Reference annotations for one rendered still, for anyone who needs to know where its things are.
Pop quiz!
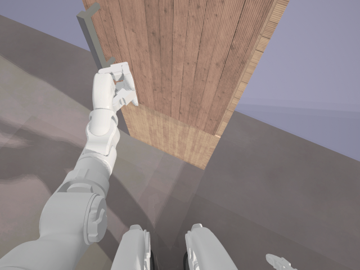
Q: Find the left robot hand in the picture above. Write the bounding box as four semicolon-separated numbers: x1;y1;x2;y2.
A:
92;62;138;113

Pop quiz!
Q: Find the handle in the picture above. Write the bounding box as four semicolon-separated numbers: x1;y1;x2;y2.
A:
76;2;115;70

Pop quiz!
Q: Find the right robot hand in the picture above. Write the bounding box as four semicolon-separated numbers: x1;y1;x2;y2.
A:
265;254;297;270

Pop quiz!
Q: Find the robot right thigh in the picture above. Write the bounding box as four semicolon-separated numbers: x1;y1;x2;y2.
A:
185;227;238;270

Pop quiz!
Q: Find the left robot forearm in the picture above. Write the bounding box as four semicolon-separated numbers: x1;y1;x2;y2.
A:
39;109;120;235

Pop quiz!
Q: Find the cupboard door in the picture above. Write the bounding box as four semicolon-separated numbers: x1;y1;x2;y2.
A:
82;0;274;136

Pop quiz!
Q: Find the robot left upper arm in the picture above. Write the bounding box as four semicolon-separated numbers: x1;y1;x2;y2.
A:
0;192;107;270

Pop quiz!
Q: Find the robot right shin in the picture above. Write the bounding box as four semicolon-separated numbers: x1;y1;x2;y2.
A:
188;223;202;270

